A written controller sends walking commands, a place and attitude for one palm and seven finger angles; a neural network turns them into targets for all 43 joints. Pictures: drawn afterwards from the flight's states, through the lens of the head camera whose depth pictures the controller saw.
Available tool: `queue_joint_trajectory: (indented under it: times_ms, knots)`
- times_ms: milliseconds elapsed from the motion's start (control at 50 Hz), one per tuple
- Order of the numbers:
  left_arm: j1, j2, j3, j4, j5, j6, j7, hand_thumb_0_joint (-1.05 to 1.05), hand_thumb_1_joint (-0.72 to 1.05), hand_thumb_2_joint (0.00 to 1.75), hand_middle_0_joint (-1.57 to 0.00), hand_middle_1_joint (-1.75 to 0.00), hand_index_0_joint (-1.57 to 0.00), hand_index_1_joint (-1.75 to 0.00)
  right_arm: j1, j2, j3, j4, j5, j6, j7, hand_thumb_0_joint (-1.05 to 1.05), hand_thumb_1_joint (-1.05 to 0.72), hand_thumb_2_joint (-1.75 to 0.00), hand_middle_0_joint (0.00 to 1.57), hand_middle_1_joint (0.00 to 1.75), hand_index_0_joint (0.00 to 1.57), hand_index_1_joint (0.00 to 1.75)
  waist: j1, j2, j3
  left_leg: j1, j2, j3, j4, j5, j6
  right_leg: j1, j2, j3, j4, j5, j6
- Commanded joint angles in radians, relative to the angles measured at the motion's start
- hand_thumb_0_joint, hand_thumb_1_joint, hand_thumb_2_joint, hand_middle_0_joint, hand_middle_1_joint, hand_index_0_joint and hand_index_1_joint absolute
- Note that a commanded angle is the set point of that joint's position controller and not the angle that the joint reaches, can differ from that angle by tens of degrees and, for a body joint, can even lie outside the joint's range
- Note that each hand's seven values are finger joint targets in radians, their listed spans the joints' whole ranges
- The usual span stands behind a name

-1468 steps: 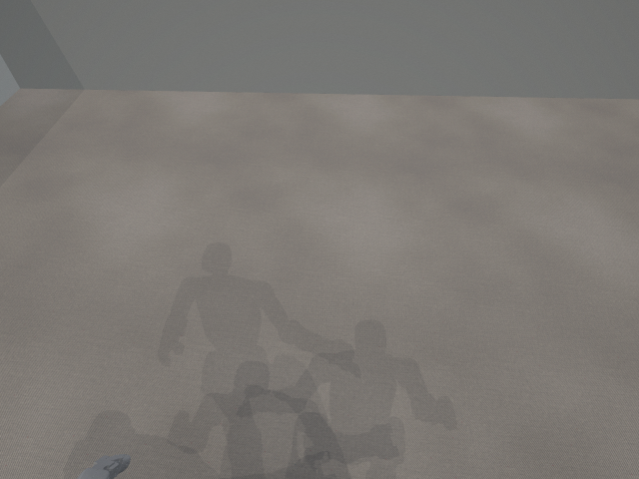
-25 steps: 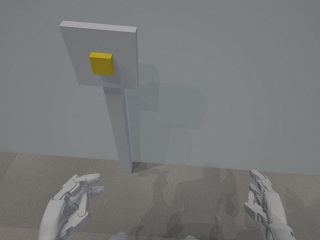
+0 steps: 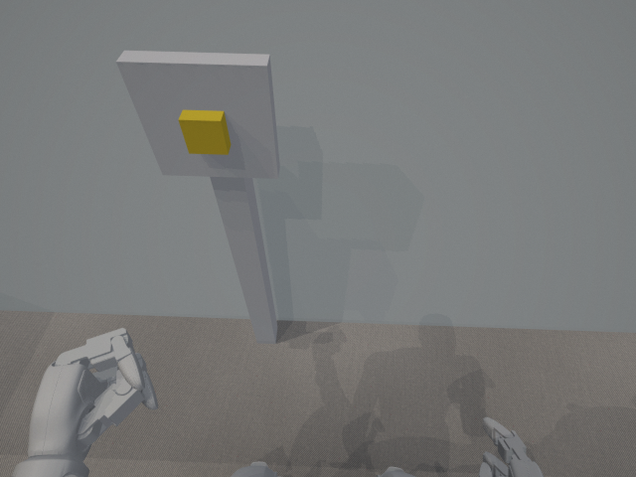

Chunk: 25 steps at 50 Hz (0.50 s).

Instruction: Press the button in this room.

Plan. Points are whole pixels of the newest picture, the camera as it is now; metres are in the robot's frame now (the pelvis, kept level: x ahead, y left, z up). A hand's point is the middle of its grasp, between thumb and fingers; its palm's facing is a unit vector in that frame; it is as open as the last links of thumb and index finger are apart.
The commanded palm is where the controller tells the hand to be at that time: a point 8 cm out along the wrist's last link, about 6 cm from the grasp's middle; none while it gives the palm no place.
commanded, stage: raise the hand and make a fist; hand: left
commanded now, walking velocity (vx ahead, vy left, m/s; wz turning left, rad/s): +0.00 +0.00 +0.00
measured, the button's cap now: (206, 131) +0.55 +0.19 +0.13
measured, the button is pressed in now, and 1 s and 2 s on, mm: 0 0 0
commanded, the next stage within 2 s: aim a knuckle at the button in 1.08 s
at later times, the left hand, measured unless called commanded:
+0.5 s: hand (134, 351) +0.23 +0.20 +0.10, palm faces +0.02 -1.00 -0.07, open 3.1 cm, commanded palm +0.20 +0.26 +0.11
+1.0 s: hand (126, 325) +0.24 +0.20 +0.13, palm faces +0.06 -1.00 -0.06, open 3.1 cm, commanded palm +0.21 +0.26 +0.13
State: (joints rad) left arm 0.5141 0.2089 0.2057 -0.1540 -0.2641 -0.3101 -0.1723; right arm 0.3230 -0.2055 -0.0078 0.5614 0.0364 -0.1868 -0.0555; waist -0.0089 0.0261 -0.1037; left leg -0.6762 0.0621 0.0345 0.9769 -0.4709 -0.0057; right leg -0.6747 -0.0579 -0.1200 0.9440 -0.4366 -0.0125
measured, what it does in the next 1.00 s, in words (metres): stands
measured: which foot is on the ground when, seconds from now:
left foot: down 0.00-1.00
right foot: down 0.00-1.00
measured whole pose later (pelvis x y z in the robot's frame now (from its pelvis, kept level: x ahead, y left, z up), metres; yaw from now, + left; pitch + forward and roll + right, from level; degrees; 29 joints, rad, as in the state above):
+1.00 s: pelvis +0.02 -0.01 +0.03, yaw +0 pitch +3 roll -1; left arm 0.30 0.25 0.25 -0.05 -0.29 -0.20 -0.27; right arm 0.28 -0.26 0.03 0.58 0.05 -0.24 -0.06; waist 0.02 0.03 -0.06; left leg -0.40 0.05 0.04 0.73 -0.39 -0.01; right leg -0.40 -0.05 -0.13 0.70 -0.36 -0.01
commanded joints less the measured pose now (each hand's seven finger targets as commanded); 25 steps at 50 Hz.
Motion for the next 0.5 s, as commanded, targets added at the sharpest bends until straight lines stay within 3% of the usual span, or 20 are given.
queue_joint_trajectory:
  times_ms: [0,20,40,120,180,260,300,340,460,480]
  knots:
    - [-0.087,0.081,-0.043,-0.166,0.019,-0.135,-0.036,0.00,0.90,0.90,-1.30,-1.50,-1.30,-1.50,-0.119,-0.148,-0.042,-0.170,-0.002,-0.102,0.005,0.00,-0.90,-0.90,0.20,0.30,0.20,0.30,-0.026,0.000,-0.070,0.043,-0.051,-0.053,-0.156,0.115,0.024,0.047,0.055,0.055,-0.159,0.004,0.004]
    - [-0.106,0.084,-0.057,-0.154,0.014,-0.131,-0.058,0.00,0.90,0.90,-1.30,-1.50,-1.30,-1.50,-0.123,-0.156,-0.040,-0.170,0.002,-0.106,0.003,0.00,-0.90,-0.90,0.20,0.30,0.20,0.30,-0.036,-0.018,-0.056,0.037,-0.053,-0.059,-0.158,0.095,0.025,0.051,0.054,0.061,-0.171,-0.020,0.002]
    - [-0.114,0.102,-0.042,-0.159,0.009,-0.126,-0.076,0.00,0.90,0.90,-1.30,-1.50,-1.30,-1.50,-0.119,-0.161,-0.041,-0.173,0.008,-0.112,0.001,0.00,-0.90,-0.90,0.20,0.30,0.20,0.30,-0.029,-0.005,-0.082,0.049,-0.054,-0.059,-0.167,0.083,0.025,0.061,0.052,0.066,-0.180,-0.032,0.002]
    - [-0.114,0.204,0.083,-0.202,-0.010,-0.089,-0.074,0.00,0.90,0.90,-1.30,-1.50,-1.30,-1.50,-0.125,-0.160,-0.041,-0.176,0.011,-0.120,-0.010,0.00,-0.90,-0.90,0.20,0.30,0.20,0.30,0.019,0.038,-0.177,0.112,-0.055,-0.060,-0.200,0.166,0.024,0.164,0.053,0.055,-0.179,0.060,-0.005]
    - [-0.094,0.166,0.098,-0.261,-0.027,-0.075,-0.030,0.00,0.90,0.90,-1.30,-1.50,-1.30,-1.50,-0.130,-0.136,-0.037,-0.180,0.013,-0.118,-0.008,0.00,-0.90,-0.90,0.20,0.30,0.20,0.30,0.038,0.083,-0.192,0.176,-0.050,-0.057,-0.224,0.271,0.016,0.201,0.058,0.027,-0.165,0.188,-0.008]
    - [-0.112,0.127,0.062,-0.205,-0.026,-0.036,-0.019,0.00,0.90,0.90,-1.30,-1.50,-1.30,-1.50,-0.129,-0.140,-0.030,-0.173,0.011,-0.103,0.002,0.00,-0.90,-0.90,0.20,0.30,0.20,0.30,0.017,0.038,-0.115,0.185,-0.048,-0.057,-0.240,0.314,0.012,0.210,0.065,0.017,-0.185,0.257,-0.002]
    - [-0.127,0.118,0.030,-0.172,-0.013,-0.005,-0.039,0.00,0.90,0.90,-1.30,-1.50,-1.30,-1.50,-0.122,-0.149,-0.026,-0.174,0.011,-0.097,0.004,0.00,-0.90,-0.90,0.20,0.30,0.20,0.30,0.002,0.038,-0.085,0.192,-0.047,-0.054,-0.247,0.309,0.014,0.200,0.064,0.017,-0.202,0.265,0.001]
    - [-0.161,0.123,0.012,-0.129,-0.009,0.031,-0.073,0.00,0.90,0.90,-1.30,-1.50,-1.30,-1.50,-0.127,-0.160,-0.020,-0.177,0.013,-0.089,0.003,0.00,-0.90,-0.90,0.20,0.30,0.20,0.30,-0.008,0.002,-0.042,0.179,-0.049,-0.053,-0.256,0.279,0.019,0.205,0.064,0.024,-0.228,0.251,0.002]
    - [-0.261,0.213,0.120,-0.183,-0.035,0.046,-0.093,0.00,0.90,0.90,-1.30,-1.50,-1.30,-1.50,-0.130,-0.156,-0.005,-0.180,0.009,-0.094,-0.011,0.00,-0.90,-0.90,0.20,0.30,0.20,0.30,0.018,0.005,-0.125,0.250,-0.053,-0.053,-0.286,0.321,0.020,0.294,0.060,0.032,-0.258,0.291,0.000]
    - [-0.286,0.216,0.126,-0.218,-0.039,0.034,-0.089,0.00,0.90,0.90,-1.30,-1.50,-1.30,-1.50,-0.132,-0.154,-0.002,-0.179,0.009,-0.098,-0.011,0.00,-0.90,-0.90,0.20,0.30,0.20,0.30,0.023,0.035,-0.147,0.271,-0.055,-0.052,-0.288,0.342,0.020,0.305,0.059,0.033,-0.257,0.311,-0.002]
